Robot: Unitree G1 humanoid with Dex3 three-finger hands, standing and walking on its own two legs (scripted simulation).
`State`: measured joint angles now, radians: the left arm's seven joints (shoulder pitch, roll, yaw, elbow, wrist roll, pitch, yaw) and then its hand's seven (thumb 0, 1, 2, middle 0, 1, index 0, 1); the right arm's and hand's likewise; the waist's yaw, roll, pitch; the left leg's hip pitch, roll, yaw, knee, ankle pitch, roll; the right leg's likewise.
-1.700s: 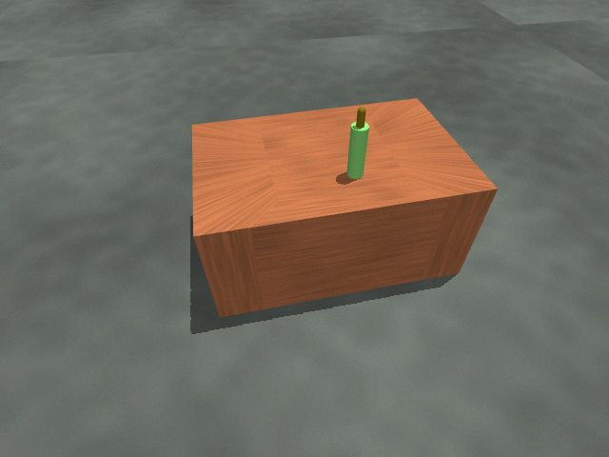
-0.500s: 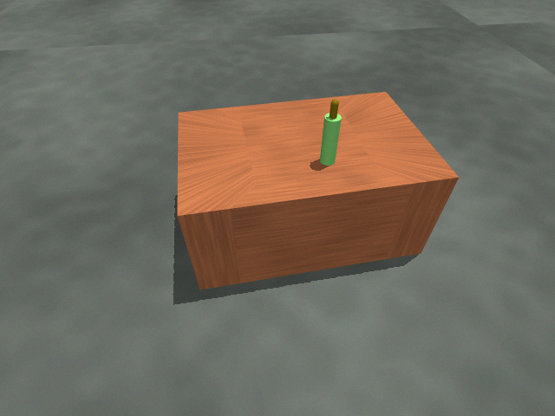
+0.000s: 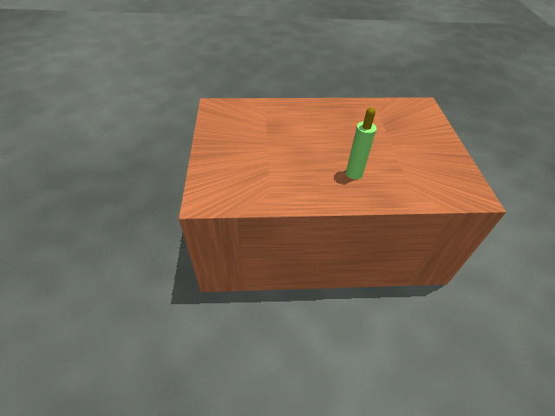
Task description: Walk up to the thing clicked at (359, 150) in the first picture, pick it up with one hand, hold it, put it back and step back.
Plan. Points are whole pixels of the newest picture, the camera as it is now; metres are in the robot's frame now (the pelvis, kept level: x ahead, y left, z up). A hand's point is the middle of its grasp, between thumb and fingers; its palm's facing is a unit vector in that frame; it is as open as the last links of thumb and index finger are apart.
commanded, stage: walk up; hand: right
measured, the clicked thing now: (362, 143) +0.92 -0.20 -0.19
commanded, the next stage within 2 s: none
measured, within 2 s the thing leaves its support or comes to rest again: neither
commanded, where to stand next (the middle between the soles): +0.43 -0.08 m, yaw +4 degrees
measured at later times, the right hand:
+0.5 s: hand (509, 385) +0.25 -0.36 -0.15, palm faces -0.07 +0.91 -0.40, open 7.4 cm
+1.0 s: hand (492, 297) +0.39 -0.37 -0.12, palm faces -0.08 +0.90 -0.43, open 7.3 cm
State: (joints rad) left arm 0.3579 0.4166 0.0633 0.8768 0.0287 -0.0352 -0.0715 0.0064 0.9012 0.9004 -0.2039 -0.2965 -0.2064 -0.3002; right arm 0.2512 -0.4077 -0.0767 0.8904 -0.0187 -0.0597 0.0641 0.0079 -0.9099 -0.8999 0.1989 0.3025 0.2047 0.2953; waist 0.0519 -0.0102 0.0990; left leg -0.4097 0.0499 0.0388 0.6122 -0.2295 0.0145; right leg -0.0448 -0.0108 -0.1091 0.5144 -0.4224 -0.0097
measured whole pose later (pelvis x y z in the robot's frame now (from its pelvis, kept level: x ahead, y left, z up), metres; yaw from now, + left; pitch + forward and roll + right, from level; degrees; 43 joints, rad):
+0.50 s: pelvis +0.18 -0.08 -0.01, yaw +2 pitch -3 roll -1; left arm 0.33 0.42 0.08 0.83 0.03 -0.06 -0.07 0.00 0.90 0.90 -0.20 -0.30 -0.20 -0.30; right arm 0.33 -0.46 -0.07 0.89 0.00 -0.05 0.02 0.01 -0.91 -0.90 0.20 0.30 0.21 0.30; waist 0.04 0.05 0.05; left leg -0.43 0.02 -0.04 1.12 -0.44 0.03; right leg -0.33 -0.06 -0.08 0.72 -0.33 -0.01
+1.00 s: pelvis +0.32 -0.10 +0.00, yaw +3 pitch -3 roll +1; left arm 0.26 0.42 0.05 0.85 0.00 -0.02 -0.04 0.01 0.91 0.90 -0.20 -0.30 -0.20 -0.30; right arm 0.32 -0.40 -0.03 0.82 -0.01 -0.08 0.01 0.01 -0.90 -0.90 0.20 0.30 0.21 0.30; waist -0.01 -0.06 0.11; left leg -0.26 0.04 0.07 0.60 -0.29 0.00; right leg -0.48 -0.09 0.00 0.83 -0.29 -0.02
